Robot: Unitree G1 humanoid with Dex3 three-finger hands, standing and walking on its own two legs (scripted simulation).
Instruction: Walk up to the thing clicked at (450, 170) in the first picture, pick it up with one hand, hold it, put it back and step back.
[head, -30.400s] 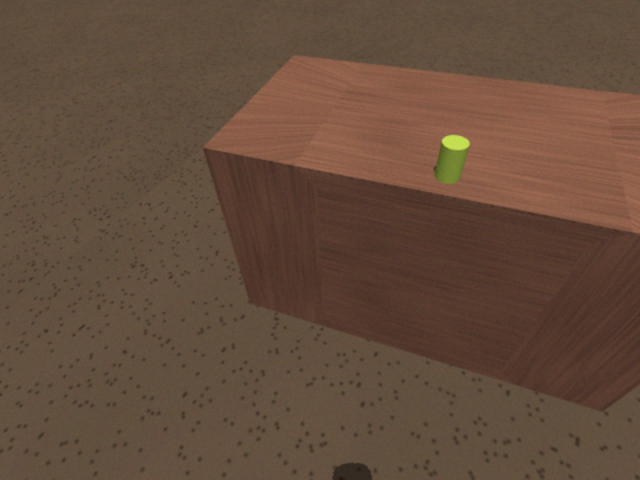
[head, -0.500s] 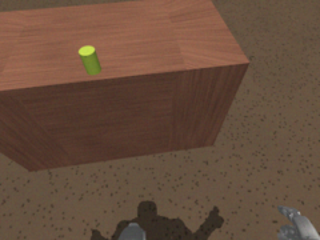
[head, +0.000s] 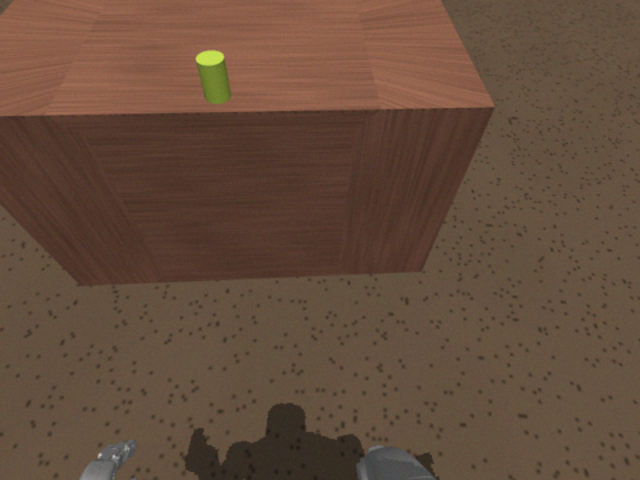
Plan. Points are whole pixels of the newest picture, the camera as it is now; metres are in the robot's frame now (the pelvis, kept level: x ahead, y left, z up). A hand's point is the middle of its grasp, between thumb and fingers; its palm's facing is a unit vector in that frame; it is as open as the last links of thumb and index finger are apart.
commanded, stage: step back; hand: left
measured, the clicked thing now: (214, 77) +0.88 +0.22 -0.02
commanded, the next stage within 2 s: stand in 1.46 s
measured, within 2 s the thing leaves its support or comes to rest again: neither
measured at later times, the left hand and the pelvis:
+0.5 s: hand out of the picture -0.07 +0.25 -0.13, palm faces +0.01 -0.88 -0.48, open 7.3 cm; pelvis -0.15 -0.04 -0.01, yaw +1 degrees
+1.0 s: hand out of the picture -0.15 +0.23 -0.14, palm faces +0.05 -0.93 -0.37, open 7.3 cm; pelvis -0.18 -0.03 +0.00, yaw +2 degrees
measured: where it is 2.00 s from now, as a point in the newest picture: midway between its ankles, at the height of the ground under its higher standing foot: outside the picture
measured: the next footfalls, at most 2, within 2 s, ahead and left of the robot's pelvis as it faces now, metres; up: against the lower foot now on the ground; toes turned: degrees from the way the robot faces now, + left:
right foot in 0.20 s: -0.11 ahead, -0.14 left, +0.00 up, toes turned +1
left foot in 0.56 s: -0.12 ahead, +0.12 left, +0.00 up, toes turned +1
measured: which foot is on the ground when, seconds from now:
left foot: down 0.00-0.22, up 0.24-0.54, down 0.56-1.00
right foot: up 0.00-0.18, down 0.20-1.00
